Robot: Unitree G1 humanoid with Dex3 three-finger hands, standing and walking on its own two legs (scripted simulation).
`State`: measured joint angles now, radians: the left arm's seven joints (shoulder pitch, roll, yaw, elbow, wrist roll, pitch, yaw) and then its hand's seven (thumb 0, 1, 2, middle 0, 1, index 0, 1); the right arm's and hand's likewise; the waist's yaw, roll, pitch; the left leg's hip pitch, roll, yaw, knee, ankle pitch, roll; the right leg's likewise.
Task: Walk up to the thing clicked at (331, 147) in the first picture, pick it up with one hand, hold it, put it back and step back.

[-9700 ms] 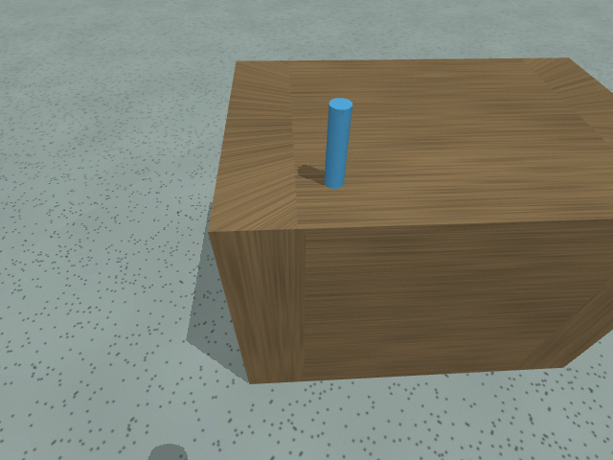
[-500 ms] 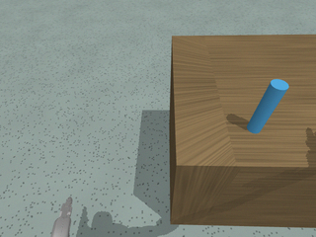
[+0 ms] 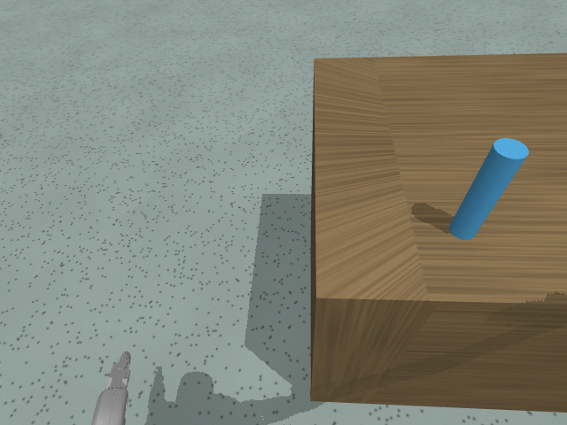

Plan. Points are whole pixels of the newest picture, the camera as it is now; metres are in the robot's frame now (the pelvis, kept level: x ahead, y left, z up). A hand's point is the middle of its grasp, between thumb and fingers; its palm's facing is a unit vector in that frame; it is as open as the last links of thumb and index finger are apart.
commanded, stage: go down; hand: right
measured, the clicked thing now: (483, 194) +0.45 -0.26 +0.08
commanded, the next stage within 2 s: approach in 1.22 s
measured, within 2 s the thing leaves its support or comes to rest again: neither
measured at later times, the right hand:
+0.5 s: hand out of the picture +0.35 -0.45 +0.18, palm faces +0.35 +0.94 +0.01, open 17.7 cm
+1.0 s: hand out of the picture +0.35 -0.45 +0.18, palm faces +0.36 +0.93 +0.01, open 17.7 cm
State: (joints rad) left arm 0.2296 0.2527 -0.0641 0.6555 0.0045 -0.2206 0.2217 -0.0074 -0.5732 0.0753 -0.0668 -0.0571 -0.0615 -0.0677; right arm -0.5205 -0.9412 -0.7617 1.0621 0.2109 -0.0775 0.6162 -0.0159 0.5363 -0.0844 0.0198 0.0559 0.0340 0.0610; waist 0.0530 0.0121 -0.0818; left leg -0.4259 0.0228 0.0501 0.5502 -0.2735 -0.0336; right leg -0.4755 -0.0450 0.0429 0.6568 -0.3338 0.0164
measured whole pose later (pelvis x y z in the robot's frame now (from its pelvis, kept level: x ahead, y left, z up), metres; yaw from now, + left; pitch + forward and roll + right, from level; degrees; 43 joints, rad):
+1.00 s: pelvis +0.00 +0.00 -0.01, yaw +0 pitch +11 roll +3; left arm 0.26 0.27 -0.08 0.57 0.01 -0.21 0.22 -0.01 -0.57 0.07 -0.06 -0.05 -0.05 -0.06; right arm -0.64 -1.05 -0.78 1.15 0.16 -0.04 0.61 -0.02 0.61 -0.08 0.01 0.06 0.03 0.07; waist 0.07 0.01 -0.10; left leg -0.49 0.02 0.06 0.60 -0.30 -0.03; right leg -0.55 -0.05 0.05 0.71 -0.36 0.02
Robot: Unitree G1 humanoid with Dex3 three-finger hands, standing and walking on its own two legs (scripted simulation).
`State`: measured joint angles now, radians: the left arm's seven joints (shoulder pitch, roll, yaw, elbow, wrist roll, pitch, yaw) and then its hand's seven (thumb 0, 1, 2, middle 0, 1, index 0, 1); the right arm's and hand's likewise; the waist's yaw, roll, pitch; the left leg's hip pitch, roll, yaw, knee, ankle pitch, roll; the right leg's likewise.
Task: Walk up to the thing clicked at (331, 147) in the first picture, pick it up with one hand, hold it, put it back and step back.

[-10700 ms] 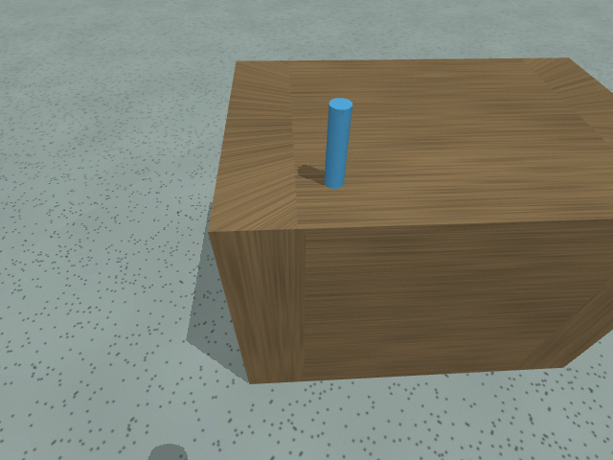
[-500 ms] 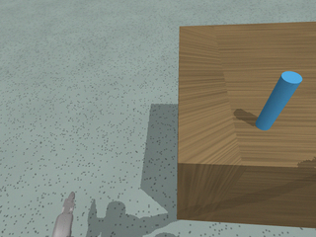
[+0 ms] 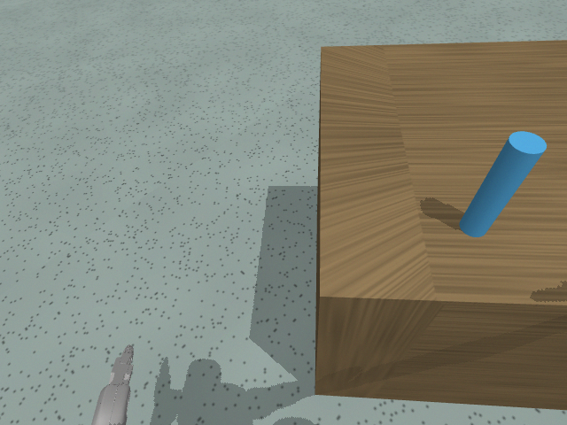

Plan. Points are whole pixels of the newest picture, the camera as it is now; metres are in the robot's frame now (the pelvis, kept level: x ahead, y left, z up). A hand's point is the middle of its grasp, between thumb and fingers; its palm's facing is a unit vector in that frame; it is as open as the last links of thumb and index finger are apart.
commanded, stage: go down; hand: right
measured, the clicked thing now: (496, 190) +0.44 -0.26 +0.08
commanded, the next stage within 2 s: approach in 0.22 s
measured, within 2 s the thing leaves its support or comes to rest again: neither
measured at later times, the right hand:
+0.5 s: hand out of the picture +0.35 -0.44 +0.18, palm faces +0.34 +0.94 +0.00, open 17.7 cm
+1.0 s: hand (530, 209) +0.44 -0.32 +0.05, palm faces +0.25 +0.97 +0.05, open 17.5 cm
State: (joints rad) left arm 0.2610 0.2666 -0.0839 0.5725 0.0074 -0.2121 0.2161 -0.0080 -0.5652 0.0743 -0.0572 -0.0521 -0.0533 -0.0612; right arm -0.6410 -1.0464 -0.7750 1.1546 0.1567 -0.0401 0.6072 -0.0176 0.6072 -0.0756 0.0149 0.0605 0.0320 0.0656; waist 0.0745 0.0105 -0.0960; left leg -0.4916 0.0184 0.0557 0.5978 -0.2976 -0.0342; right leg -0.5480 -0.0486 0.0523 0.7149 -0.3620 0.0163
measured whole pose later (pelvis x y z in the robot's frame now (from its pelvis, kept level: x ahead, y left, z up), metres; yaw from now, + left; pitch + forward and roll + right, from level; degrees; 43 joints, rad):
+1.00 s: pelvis -0.03 +0.00 -0.03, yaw +2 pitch +17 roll +3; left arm 0.27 0.25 -0.02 0.40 0.04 -0.17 0.12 -0.01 -0.54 0.04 -0.07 -0.06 -0.08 -0.06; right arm -0.73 -0.73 -0.63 1.13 0.13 -0.28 0.34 -0.02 0.53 -0.07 0.02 0.05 0.03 0.05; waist 0.16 0.04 -0.11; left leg -0.79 0.00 0.03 0.85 -0.36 -0.03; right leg -0.82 -0.07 0.04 0.95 -0.42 0.02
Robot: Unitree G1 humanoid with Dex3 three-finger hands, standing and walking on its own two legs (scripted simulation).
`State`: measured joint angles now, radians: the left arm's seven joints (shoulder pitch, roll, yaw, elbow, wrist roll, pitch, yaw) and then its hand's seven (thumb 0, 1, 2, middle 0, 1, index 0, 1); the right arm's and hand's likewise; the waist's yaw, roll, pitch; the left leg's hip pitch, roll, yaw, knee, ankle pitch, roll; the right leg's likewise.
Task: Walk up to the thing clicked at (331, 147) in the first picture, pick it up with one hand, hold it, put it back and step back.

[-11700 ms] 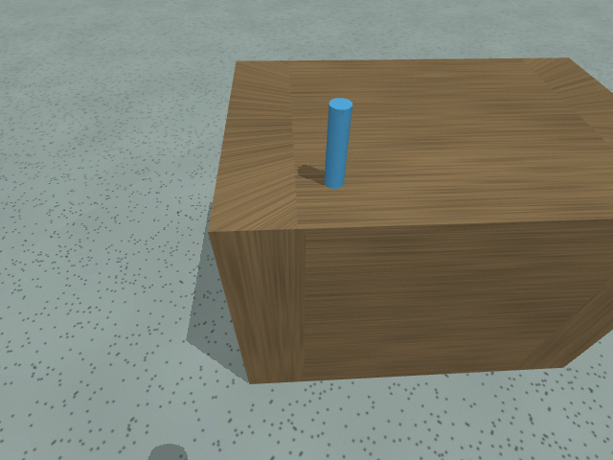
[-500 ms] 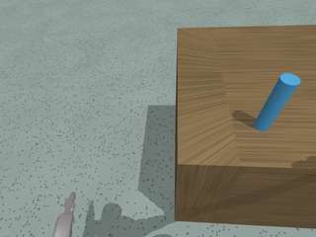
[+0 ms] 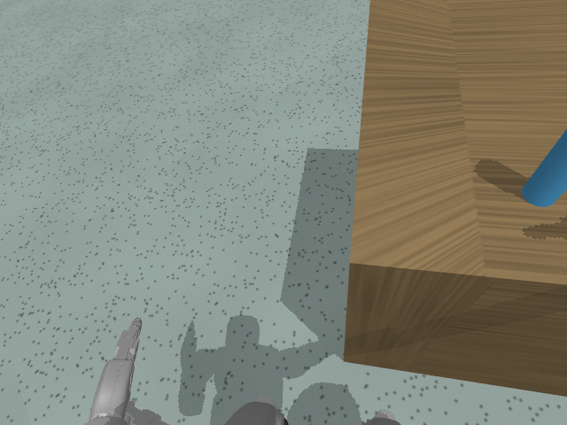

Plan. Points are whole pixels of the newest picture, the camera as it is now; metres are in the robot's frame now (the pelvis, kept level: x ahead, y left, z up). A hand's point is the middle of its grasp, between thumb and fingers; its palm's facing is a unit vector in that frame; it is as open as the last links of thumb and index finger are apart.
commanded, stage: close in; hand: right
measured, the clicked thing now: out of the picture +0.46 -0.28 +0.12
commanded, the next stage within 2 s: rest palm in 0.46 s
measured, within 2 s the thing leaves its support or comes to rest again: neither
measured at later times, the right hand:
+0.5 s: hand out of the picture +0.45 -0.29 +0.09, palm faces +0.31 +0.95 +0.03, open 17.5 cm
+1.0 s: hand (565, 161) +0.46 -0.28 +0.10, palm faces +0.31 +0.95 +0.01, open 17.0 cm
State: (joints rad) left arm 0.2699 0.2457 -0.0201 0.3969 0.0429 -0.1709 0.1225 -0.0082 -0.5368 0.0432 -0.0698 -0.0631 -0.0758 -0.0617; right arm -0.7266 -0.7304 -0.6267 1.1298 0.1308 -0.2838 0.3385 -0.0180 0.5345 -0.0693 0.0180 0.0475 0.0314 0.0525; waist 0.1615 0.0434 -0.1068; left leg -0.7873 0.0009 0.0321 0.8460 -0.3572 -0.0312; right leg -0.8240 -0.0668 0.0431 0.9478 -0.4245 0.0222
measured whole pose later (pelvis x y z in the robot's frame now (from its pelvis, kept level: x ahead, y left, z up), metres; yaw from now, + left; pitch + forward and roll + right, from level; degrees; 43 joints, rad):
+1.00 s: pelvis +0.01 +0.01 +0.00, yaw +0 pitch +15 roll +2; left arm 0.35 0.23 0.02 0.23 0.00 -0.07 0.02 -0.01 -0.56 0.07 -0.06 -0.05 -0.06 -0.06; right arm -0.70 -0.56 -0.53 1.01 0.10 -0.26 0.15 -0.02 0.58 -0.01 0.23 0.07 0.23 0.07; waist 0.13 0.03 -0.11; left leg -0.75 0.01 0.01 0.88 -0.39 -0.03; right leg -0.76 -0.06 0.03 0.93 -0.43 0.03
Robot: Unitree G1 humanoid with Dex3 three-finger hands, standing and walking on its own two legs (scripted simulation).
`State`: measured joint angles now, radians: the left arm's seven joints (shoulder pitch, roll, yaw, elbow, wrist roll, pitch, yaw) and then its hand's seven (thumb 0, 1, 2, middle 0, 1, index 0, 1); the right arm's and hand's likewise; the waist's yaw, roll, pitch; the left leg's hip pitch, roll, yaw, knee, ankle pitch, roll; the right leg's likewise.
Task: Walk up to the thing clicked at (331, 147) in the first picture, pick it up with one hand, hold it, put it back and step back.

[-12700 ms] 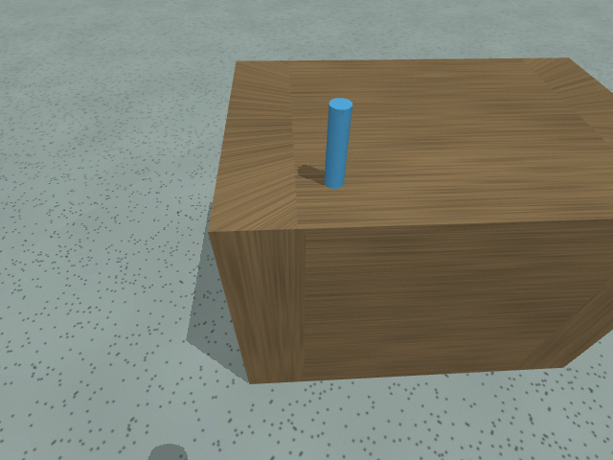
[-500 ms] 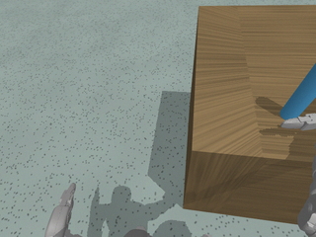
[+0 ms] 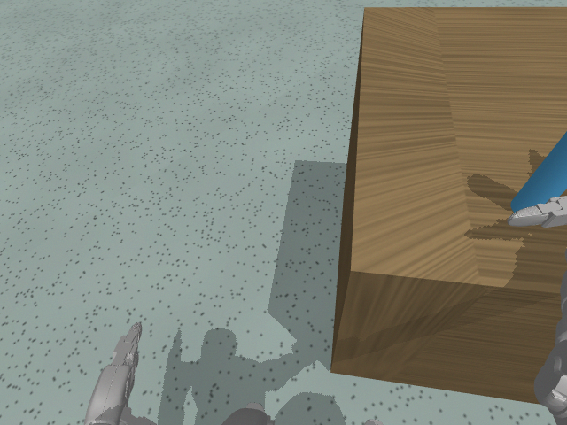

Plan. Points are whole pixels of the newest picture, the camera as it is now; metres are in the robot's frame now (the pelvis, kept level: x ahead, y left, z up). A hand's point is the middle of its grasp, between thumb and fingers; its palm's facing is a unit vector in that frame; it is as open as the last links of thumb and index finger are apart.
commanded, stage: close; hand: right
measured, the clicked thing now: (561, 167) +0.46 -0.29 +0.12
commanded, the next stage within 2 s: settle in 0.64 s
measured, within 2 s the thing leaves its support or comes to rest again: leaves its support in 1.08 s
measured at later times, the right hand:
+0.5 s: hand (546, 181) +0.46 -0.29 +0.08, palm faces +0.30 +0.95 +0.02, open 10.3 cm
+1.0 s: hand (554, 174) +0.46 -0.29 +0.09, palm faces +0.32 +0.95 +0.01, open 5.1 cm
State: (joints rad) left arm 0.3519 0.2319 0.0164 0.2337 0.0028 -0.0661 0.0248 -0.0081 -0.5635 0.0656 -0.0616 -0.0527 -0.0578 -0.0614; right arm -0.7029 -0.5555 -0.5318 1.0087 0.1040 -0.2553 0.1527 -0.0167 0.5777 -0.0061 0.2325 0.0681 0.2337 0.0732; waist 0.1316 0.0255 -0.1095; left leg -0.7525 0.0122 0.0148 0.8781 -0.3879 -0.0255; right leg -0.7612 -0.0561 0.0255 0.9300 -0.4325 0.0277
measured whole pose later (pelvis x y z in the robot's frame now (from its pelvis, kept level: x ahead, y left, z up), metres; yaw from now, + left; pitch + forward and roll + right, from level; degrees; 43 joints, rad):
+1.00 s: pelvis +0.00 -0.01 +0.00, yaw +0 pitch +15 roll +2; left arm 0.37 0.25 0.04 0.20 0.01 -0.05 0.01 -0.01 -0.54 0.05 -0.07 -0.06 -0.07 -0.06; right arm -0.73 -0.56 -0.54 1.04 0.08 -0.26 0.12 0.00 -0.24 -1.05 1.00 1.14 0.99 1.15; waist 0.15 0.02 -0.11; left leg -0.74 0.01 0.01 0.85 -0.37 -0.04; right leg -0.76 -0.06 0.02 0.93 -0.43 0.02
